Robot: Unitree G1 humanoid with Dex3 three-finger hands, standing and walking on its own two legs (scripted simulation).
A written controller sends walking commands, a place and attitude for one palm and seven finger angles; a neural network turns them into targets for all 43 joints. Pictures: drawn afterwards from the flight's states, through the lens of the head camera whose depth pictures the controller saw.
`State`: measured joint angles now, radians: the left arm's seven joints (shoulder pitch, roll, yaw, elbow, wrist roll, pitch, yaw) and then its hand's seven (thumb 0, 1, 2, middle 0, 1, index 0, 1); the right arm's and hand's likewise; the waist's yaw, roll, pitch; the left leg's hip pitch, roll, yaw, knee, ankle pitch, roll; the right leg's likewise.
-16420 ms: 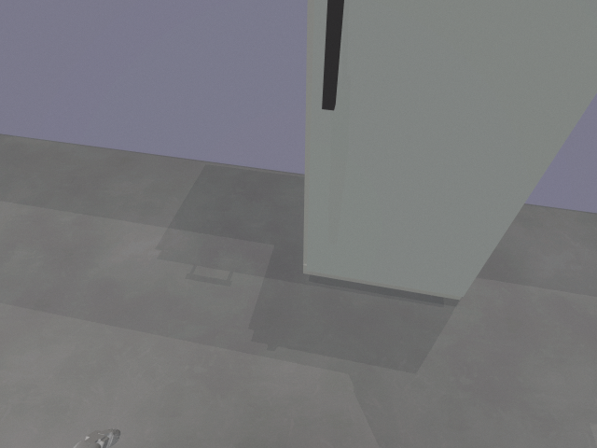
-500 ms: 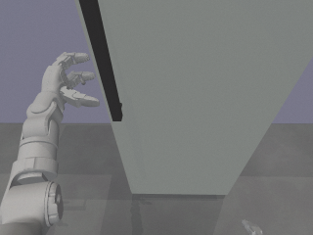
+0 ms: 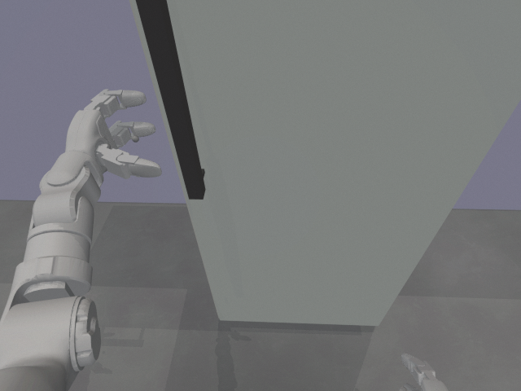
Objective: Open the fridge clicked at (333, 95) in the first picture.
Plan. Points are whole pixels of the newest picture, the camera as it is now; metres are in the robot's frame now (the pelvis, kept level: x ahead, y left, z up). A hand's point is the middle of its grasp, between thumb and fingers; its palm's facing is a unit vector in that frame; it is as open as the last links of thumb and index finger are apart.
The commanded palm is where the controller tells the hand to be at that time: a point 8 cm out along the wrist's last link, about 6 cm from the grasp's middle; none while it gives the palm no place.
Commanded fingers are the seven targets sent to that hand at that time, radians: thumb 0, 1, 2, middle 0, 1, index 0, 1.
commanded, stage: move the hooked fingers beside the handle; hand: left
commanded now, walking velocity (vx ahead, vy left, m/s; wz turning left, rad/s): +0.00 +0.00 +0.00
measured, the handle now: (179, 94) +0.47 +0.14 +0.24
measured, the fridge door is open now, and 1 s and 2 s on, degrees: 0 0 0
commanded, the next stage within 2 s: feel for the door with the fingertips in 0.14 s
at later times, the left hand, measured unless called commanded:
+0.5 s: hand (149, 139) +0.42 +0.18 +0.20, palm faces +0.00 -1.00 +0.01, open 14.0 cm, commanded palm +0.39 +0.23 +0.20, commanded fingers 0.00 -0.50 0.30 -0.30 -1.20 -0.30 -1.20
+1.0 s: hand (155, 133) +0.43 +0.18 +0.21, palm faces +0.02 -1.00 +0.01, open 14.0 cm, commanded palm +0.41 +0.23 +0.20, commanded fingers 0.00 -0.50 0.30 -0.30 -1.20 -0.30 -1.20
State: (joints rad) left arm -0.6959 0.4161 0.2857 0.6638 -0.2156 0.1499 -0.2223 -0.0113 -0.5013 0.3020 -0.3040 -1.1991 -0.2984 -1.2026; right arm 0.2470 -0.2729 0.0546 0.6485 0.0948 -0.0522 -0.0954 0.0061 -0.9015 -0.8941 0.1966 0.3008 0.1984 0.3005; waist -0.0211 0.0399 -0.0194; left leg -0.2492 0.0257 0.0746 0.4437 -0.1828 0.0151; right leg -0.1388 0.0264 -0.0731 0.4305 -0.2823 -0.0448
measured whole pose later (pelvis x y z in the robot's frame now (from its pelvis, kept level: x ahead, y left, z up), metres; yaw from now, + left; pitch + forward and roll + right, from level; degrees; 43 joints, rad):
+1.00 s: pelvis +0.00 +0.01 +0.00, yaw +0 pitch +0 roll +0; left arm -0.76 0.34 0.22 0.66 -0.20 0.16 -0.14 -0.01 -0.50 0.30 -0.30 -1.20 -0.30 -1.20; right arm 0.27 -0.27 0.04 0.68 0.08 -0.04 -0.09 0.01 -0.90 -0.89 0.20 0.30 0.20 0.30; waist -0.02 0.03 -0.01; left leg -0.26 0.02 0.07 0.45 -0.18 0.03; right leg -0.14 0.02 -0.07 0.42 -0.27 -0.04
